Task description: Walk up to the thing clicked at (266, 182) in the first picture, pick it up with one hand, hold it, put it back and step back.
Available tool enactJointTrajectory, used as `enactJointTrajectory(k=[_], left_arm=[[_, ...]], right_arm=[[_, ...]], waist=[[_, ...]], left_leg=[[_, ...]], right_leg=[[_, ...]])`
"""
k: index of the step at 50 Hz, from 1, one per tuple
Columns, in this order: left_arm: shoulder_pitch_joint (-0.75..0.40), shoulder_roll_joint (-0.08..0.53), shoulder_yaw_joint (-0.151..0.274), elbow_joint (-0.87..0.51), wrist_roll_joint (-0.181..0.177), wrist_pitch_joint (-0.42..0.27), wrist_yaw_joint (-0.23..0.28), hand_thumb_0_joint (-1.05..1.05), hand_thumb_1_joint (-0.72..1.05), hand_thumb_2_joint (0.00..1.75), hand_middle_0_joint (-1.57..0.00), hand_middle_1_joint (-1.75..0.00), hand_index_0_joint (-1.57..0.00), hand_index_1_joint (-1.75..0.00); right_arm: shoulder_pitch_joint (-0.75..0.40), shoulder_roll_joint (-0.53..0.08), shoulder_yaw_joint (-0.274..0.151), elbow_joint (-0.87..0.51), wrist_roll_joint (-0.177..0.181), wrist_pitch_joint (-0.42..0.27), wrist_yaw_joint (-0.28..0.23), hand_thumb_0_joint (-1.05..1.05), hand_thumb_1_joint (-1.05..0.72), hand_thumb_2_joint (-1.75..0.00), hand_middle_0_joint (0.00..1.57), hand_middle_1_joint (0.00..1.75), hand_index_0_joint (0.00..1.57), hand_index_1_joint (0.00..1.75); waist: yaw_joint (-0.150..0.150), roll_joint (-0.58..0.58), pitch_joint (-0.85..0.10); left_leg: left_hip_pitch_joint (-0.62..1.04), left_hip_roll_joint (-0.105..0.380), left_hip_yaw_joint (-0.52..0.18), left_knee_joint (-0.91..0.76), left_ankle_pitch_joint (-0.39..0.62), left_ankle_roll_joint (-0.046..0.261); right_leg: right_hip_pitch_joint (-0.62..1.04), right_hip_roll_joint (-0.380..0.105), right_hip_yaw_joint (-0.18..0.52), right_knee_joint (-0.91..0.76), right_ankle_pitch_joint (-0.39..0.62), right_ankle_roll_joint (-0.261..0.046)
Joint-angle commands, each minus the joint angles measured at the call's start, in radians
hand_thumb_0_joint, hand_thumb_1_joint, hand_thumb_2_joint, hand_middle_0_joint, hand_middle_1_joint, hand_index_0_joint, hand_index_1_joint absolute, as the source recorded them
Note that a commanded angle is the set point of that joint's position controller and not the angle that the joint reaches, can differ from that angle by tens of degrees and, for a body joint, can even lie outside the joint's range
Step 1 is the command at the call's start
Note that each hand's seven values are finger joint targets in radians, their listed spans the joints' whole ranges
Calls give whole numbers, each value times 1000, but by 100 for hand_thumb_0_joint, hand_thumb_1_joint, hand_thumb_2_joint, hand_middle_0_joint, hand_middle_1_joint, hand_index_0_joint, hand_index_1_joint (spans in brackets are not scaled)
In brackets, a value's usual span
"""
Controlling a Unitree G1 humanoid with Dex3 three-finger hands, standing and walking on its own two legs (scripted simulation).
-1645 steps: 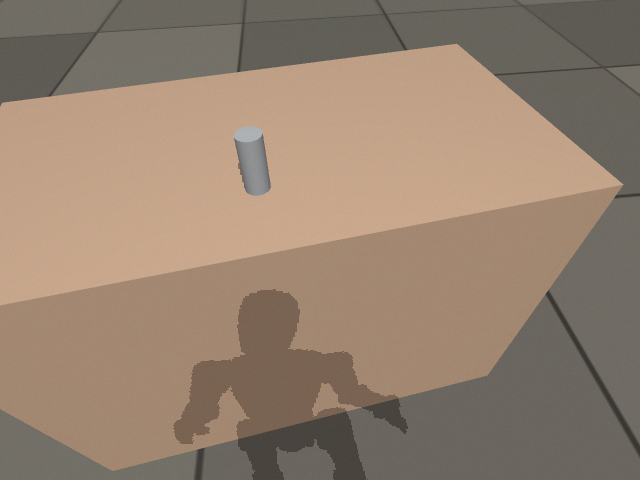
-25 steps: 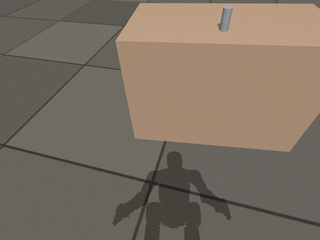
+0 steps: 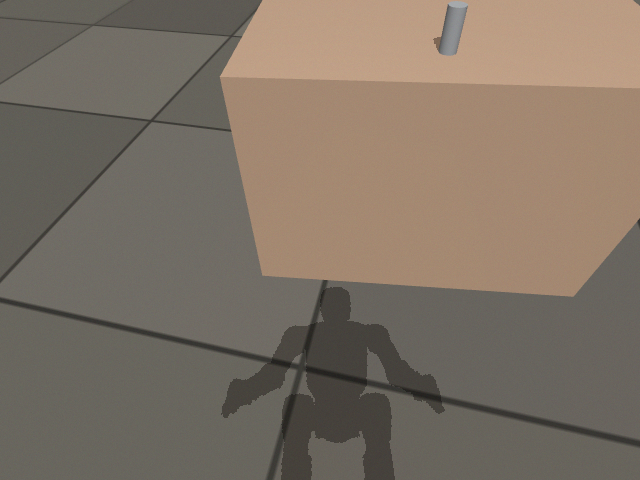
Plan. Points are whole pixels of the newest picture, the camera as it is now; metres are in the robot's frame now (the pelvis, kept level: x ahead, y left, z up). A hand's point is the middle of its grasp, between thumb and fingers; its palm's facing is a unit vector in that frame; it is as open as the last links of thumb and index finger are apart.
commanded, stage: step back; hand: right
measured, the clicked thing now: (452, 29) +1.09 -0.30 +0.09
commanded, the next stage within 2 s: stand in 0.06 s
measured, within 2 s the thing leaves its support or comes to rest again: neither
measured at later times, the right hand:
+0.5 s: hand out of the picture +0.08 -0.26 -0.14, palm faces -0.01 +0.94 -0.33, open 7.4 cm
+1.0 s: hand out of the picture +0.05 -0.26 -0.14, palm faces -0.03 +0.95 -0.32, open 7.4 cm
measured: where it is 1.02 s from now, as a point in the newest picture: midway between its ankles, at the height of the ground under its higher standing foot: outside the picture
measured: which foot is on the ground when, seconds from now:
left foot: down 0.00-1.00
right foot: down 0.00-1.00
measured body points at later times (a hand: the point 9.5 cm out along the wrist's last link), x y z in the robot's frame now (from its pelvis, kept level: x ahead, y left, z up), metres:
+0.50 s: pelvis -0.01 -0.01 +0.01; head +0.01 -0.01 +0.46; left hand +0.09 +0.29 -0.12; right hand +0.09 -0.31 -0.11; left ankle -0.02 +0.11 -0.73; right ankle -0.01 -0.13 -0.73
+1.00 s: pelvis -0.02 -0.02 +0.02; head -0.02 -0.02 +0.46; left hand +0.05 +0.29 -0.12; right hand +0.06 -0.31 -0.12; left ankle -0.02 +0.11 -0.73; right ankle -0.01 -0.13 -0.73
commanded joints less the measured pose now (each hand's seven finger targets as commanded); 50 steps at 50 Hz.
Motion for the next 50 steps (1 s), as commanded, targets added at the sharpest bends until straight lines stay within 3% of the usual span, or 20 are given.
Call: enactJointTrajectory(k=[1,2,3,5,9,16,27,31,36,45,50], left_arm=[[-9,228,46,-52,1,-19,21,0,90,90,-20,-30,-20,-30],[-31,225,46,-55,0,-17,20,0,90,90,-20,-30,-20,-30],[-55,186,22,-40,-15,-11,15,0,90,90,-20,-30,-20,-30],[-63,175,18,-38,-17,-5,17,0,90,90,-20,-30,-20,-30],[-76,183,20,-17,-12,-3,17,0,90,90,-20,-30,-20,-30],[-98,188,16,15,-7,-4,11,0,90,90,-20,-30,-20,-30],[-88,181,9,38,-4,-6,6,0,90,90,-20,-30,-20,-30],[-85,189,11,41,-4,-7,5,0,90,90,-20,-30,-20,-30],[-72,191,11,42,-5,-8,4,0,90,90,-20,-30,-20,-30],[-50,193,8,48,-6,-5,4,0,90,90,-20,-30,-20,-30],[-47,195,10,41,-4,-6,2,0,90,90,-20,-30,-20,-30]], right_arm=[[-41,-221,-49,-54,8,-20,-23,0,-90,-90,20,30,20,30],[-35,-216,-48,-46,6,-18,-22,0,-90,-90,20,30,20,30],[-49,-221,-31,-43,16,-23,-20,0,-90,-90,20,30,20,30],[-63,-240,-34,-31,13,-27,-19,0,-90,-90,20,30,20,30],[-73,-231,-25,-19,15,-30,-21,0,-90,-90,20,30,20,30],[-99,-215,-17,2,17,-27,-18,0,-90,-90,20,30,20,30],[-88,-226,-11,26,12,-24,-14,0,-90,-90,20,30,20,30],[-66,-223,-8,31,8,-26,-12,0,-90,-90,20,30,20,30],[-46,-227,-6,35,9,-28,-14,0,-90,-90,20,30,20,30],[-42,-226,-3,37,8,-23,-10,0,-90,-90,20,30,20,30],[-31,-229,1,33,9,-27,-13,0,-90,-90,20,30,20,30]], waist=[[1,-31,-136],[-6,-29,-130],[-15,-28,-100],[-7,-10,-107],[-10,14,-147],[-8,2,-125],[-14,6,-84],[-18,5,-82],[-20,-2,-106],[-11,-13,-63],[-12,0,-82]], left_leg=[[15,95,-67,-40,356,34],[10,94,-71,-51,336,33],[58,111,-125,-133,404,32],[73,132,-132,-152,487,34],[127,133,-115,-175,584,21],[137,121,-106,-244,382,7],[97,120,-110,-284,221,5],[86,119,-112,-295,203,3],[102,124,-111,-278,270,5],[74,117,-121,-290,167,7],[76,122,-120,-281,215,8]], right_leg=[[94,-125,106,-44,433,-85],[85,-127,110,-45,401,-87],[40,-119,97,-87,446,-59],[83,-98,70,-100,436,-33],[144,-104,57,-130,480,-29],[136,-118,70,-218,362,-25],[103,-118,78,-278,240,-23],[95,-119,81,-279,217,-27],[113,-124,81,-267,285,-26],[65,-118,84,-291,158,-28],[90,-123,85,-273,230,-31]])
